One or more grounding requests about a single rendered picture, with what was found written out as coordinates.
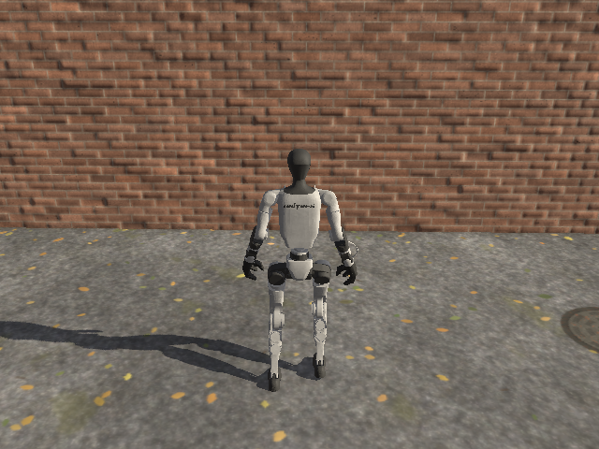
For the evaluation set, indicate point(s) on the robot left upper arm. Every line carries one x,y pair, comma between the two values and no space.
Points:
270,198

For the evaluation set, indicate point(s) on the robot left foot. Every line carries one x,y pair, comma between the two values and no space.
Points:
274,383

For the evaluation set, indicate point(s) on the robot right hand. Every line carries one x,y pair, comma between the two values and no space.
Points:
352,271

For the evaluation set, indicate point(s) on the robot right forearm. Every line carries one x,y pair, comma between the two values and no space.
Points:
344,251

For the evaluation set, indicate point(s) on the humanoid robot torso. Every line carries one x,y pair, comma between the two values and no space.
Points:
299,218

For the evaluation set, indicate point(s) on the robot right upper arm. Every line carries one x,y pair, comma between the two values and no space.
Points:
329,199

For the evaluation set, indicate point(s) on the robot left forearm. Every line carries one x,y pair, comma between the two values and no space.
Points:
253,248

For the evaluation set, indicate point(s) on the robot left hand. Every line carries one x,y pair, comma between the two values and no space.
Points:
253,266

